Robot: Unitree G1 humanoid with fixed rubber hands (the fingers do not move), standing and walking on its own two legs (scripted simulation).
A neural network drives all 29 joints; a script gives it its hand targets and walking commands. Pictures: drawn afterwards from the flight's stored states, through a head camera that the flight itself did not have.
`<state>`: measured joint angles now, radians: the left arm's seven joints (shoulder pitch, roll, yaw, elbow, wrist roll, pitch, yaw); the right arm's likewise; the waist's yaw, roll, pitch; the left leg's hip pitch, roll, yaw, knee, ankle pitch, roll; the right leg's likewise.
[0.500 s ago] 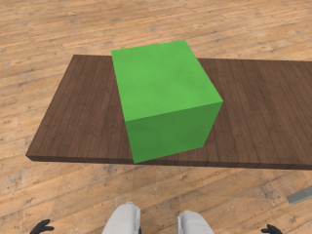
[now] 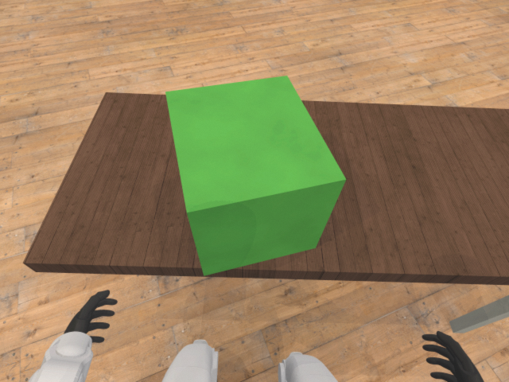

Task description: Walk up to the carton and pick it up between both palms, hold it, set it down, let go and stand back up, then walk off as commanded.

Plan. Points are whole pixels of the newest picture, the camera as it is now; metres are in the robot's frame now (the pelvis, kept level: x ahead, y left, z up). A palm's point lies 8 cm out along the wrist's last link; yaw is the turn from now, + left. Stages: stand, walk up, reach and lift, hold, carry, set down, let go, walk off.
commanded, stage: reach and lift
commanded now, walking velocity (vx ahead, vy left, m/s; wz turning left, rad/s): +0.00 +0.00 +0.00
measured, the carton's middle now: (245, 175) +0.45 +0.04 +0.02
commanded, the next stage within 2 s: none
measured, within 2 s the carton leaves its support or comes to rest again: neither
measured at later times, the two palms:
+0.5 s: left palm (76, 347) +0.16 +0.27 -0.04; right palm (446, 362) +0.16 -0.27 -0.02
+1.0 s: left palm (111, 316) +0.20 +0.22 -0.01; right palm (440, 329) +0.20 -0.26 +0.00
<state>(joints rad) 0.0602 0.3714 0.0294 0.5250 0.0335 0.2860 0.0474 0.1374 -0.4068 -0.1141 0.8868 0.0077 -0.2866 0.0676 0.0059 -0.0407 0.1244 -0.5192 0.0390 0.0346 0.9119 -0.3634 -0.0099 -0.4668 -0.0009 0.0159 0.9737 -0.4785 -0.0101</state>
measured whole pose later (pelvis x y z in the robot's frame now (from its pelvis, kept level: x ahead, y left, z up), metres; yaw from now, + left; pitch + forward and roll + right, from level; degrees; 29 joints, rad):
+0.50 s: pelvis -0.01 +0.01 +0.02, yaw +1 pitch -1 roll +1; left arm 0.18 0.27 0.03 0.48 -0.05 0.06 0.13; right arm 0.14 -0.37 -0.02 0.79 0.17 -0.33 0.14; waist 0.01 -0.05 0.01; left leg -0.48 0.02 0.04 0.77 -0.27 -0.01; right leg -0.42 -0.02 0.02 0.83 -0.39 -0.01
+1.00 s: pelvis +0.01 +0.00 +0.03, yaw +0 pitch +0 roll +2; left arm 0.18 0.15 0.01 0.43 -0.12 -0.08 0.22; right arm 0.14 -0.37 0.04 0.66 0.30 -0.30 0.23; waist 0.01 -0.04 -0.03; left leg -0.44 0.03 0.04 0.70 -0.26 -0.01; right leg -0.40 -0.01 0.02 0.79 -0.39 -0.01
